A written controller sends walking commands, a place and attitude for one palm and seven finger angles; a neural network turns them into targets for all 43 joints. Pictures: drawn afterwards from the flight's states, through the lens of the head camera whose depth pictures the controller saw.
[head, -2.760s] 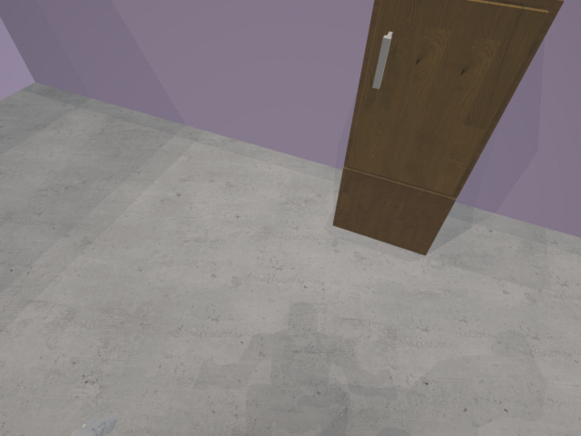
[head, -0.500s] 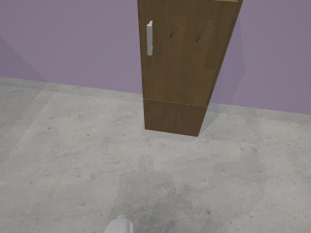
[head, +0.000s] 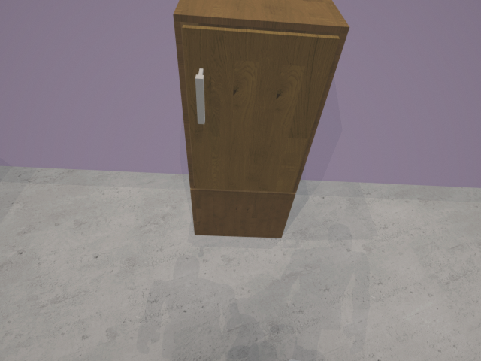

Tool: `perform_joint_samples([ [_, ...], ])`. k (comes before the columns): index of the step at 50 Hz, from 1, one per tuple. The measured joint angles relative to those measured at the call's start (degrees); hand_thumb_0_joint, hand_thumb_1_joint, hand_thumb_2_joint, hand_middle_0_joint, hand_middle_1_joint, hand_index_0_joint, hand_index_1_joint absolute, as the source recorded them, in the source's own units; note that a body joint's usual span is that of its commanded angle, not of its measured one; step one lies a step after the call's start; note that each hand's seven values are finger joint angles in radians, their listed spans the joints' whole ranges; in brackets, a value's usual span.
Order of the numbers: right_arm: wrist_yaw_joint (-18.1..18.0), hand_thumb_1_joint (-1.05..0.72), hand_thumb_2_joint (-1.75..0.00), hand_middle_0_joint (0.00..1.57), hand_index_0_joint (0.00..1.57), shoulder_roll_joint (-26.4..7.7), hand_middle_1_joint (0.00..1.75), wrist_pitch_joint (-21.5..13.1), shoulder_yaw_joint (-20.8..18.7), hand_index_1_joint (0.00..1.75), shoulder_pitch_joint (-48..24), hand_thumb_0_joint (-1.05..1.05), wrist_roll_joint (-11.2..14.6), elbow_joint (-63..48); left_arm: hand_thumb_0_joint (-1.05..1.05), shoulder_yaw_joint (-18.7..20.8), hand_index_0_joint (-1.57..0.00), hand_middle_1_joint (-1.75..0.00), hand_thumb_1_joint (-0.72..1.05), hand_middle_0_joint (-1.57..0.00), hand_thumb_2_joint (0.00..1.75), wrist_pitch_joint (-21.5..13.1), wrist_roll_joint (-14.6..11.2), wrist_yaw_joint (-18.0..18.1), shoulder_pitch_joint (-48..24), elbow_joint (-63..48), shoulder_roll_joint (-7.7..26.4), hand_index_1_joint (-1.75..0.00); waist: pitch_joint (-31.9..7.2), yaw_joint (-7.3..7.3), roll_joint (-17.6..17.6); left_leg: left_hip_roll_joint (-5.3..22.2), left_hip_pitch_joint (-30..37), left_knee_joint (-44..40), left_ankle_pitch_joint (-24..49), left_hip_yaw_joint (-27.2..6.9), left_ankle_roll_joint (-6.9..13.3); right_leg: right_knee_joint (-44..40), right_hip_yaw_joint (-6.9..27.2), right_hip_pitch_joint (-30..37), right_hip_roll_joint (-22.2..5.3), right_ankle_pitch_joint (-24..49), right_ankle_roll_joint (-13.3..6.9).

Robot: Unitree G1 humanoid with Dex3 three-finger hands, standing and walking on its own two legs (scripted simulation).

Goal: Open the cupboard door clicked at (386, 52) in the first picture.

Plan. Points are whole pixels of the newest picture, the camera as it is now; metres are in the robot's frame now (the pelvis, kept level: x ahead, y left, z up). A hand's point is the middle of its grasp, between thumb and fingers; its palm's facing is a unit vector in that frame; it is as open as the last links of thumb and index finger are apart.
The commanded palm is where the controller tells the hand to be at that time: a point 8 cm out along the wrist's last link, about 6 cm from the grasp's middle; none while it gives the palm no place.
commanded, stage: take the last steps up to it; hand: left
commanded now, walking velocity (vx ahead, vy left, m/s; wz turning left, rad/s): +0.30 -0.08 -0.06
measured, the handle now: (201, 96) +0.76 +0.14 +0.03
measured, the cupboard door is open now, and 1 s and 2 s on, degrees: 0 0 0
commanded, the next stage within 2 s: come to a stop and stand still in 0.48 s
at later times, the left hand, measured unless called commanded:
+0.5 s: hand out of the picture +0.14 +0.11 -0.18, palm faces +0.05 -0.98 -0.19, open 7.3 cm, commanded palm none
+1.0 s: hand (188, 294) +0.29 +0.12 -0.18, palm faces +0.04 -0.96 -0.27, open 7.4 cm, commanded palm none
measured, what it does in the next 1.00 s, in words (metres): walks ahead: right foot, then left foot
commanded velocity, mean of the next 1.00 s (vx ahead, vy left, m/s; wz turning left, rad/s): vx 0.03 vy -0.03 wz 0.00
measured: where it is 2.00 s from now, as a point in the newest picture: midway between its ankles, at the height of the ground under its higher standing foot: outside the picture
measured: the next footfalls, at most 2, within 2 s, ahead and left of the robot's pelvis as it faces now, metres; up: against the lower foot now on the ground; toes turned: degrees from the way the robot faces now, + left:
right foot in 0.22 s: +0.14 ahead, -0.17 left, +0.00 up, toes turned -9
left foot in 0.62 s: +0.31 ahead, +0.06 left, +0.00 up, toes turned +10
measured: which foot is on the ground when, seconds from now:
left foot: down 0.00-0.22, up 0.24-0.60, down 0.62-1.00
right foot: up 0.00-0.20, down 0.22-0.62, up 0.64-1.00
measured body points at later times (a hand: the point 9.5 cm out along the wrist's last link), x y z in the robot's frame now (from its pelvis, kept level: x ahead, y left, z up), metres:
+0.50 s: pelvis +0.15 -0.06 -0.01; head +0.16 -0.07 +0.44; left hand +0.14 +0.16 -0.16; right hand +0.19 -0.30 -0.16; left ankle +0.20 +0.06 -0.71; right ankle +0.10 -0.17 -0.75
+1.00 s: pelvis +0.22 -0.09 -0.02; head +0.26 -0.10 +0.43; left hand +0.29 +0.17 -0.16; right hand +0.31 -0.33 -0.17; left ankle +0.27 +0.05 -0.75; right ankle +0.24 -0.21 -0.73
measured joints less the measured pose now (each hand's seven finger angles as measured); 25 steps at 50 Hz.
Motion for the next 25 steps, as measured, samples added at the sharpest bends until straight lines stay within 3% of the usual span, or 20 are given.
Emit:
perform_joint_samples([
  [5, 0.5, -0.91, -0.9, 0.2, 0.2, 0.6, 0.29, 0.6, -0.2, 0.3, 4.2, 0.0, -0.4, 2.4, 0.01, -0.6, -0.19, -0.3, 0.91, -0.2, 0.9, 0.2, -0.2, -0.4, -1.8, 0.5, -1.0, -0.3, 0.7, -2.03, 1.0, 0.6, 2.7, -1.1, -1.3, 0.4, -1.5, -11.1, -1.6, 2.8, -0.6, -1.2, -0.3],
  [10, 0.9, -0.91, -0.9, 0.2, 0.2, 1.1, 0.29, 1.4, -0.1, 0.3, 7.5, 0.0, -0.4, 4.5, 0.01, -1.2, -0.19, -0.3, 0.91, -0.2, 0.9, -1.1, -0.4, -0.5, -3.2, 0.4, -2.2, -0.3, 1.2, -3.23, 1.9, 2.3, 3.6, 2.7, -5.4, 0.3, -4.2, -22.8, -3.9, 8.8, 1.0, -0.6, -1.1],
  [12, 1.1, -0.91, -0.9, 0.2, 0.2, 1.2, 0.29, 1.8, 0.0, 0.3, 8.2, 0.0, 0.0, 5.4, 0.01, -1.4, -0.19, -0.3, 0.91, -0.2, 0.9, -2.6, -0.4, -0.1, -3.5, 0.6, -2.9, -0.3, 1.5, -2.75, 2.8, 4.0, 1.9, 9.0, -9.3, -0.7, -4.4, -24.6, -4.7, 10.6, 2.2, 2.5, -2.1],
  [14, 1.4, -0.91, -0.9, 0.2, 0.2, 1.2, 0.29, 3.0, 0.2, 0.3, 7.5, 0.0, 0.2, 6.0, 0.0, -1.1, -0.2, -0.3, 0.92, -0.2, 0.9, -4.0, -1.1, 0.8, -3.3, 0.3, -3.6, -0.3, 1.7, -2.22, 4.0, 4.4, -3.2, 21.6, -15.2, -4.5, -3.5, -23.0, -6.1, 11.5, 3.1, 0.5, -2.6],
  [16, 1.7, -0.91, -0.9, 0.2, 0.2, 1.3, 0.29, 3.7, 0.0, 0.3, 6.1, 0.0, 0.2, 5.9, -0.01, -0.7, -0.2, -0.3, 0.94, -0.2, 0.9, -4.9, -1.3, 1.6, -2.3, 0.0, -3.3, -0.3, 1.1, -1.04, 3.9, 3.9, -8.7, 32.2, -14.5, -6.7, -2.8, -24.9, -6.8, 13.6, 3.7, -0.7, -2.9],
  [18, 1.8, -0.91, -0.9, 0.2, 0.2, 1.0, 0.29, 3.6, -0.3, 0.3, 3.9, 0.01, 0.0, 4.8, -0.02, -0.6, -0.2, -0.3, 0.95, -0.21, 0.9, -5.2, -1.1, 2.2, -0.7, 0.5, -2.6, -0.3, 0.4, -0.25, 3.5, 3.7, -13.0, 37.1, -11.7, -7.5, -2.9, -28.0, -7.0, 16.1, 4.3, -0.3, -2.9],
  [21, 1.6, -0.91, -0.9, 0.2, 0.2, 0.3, 0.29, 2.9, -0.7, 0.3, 0.1, 0.01, 0.0, 2.0, -0.02, -1.1, -0.2, -0.3, 0.94, -0.2, 0.9, -5.0, -0.8, 2.5, 2.1, 2.4, -2.5, -0.3, -0.3, -0.11, 3.5, 4.0, -17.1, 35.8, -8.5, -7.7, -3.6, -31.5, -7.3, 19.4, 4.9, -0.1, -3.0],
  [25, 1.4, -0.93, -0.9, 0.2, 0.2, -1.2, 0.29, 2.3, -1.2, 0.3, -5.1, 0.01, 0.1, -1.0, -0.01, -2.0, -0.2, -0.3, 0.93, -0.2, 0.9, -4.7, -0.5, 2.2, 5.5, 4.8, -3.3, -0.3, 0.0, 0.72, 3.4, 4.0, -18.3, 26.6, -5.2, -7.4, -3.9, -33.0, -7.4, 22.7, 5.3, -1.8, -2.4],
])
